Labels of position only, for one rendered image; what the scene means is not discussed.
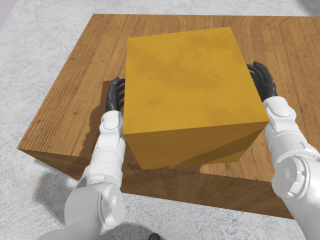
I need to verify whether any robot left forearm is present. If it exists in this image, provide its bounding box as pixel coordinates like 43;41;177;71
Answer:
64;110;126;222

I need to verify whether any carton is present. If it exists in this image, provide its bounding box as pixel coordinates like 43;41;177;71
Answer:
122;26;270;170

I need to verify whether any right robot hand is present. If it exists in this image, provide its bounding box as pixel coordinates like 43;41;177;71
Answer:
246;61;278;103

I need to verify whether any left robot upper arm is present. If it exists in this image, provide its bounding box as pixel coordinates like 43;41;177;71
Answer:
37;182;126;240

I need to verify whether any robot right forearm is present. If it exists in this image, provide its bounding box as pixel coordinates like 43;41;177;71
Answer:
262;96;320;171

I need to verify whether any pedestal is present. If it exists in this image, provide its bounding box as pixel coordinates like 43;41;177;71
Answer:
17;13;320;220

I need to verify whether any right robot upper arm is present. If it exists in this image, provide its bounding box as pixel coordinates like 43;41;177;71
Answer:
271;156;320;240

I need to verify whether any left robot hand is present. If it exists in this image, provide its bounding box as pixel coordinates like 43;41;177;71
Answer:
105;77;126;112

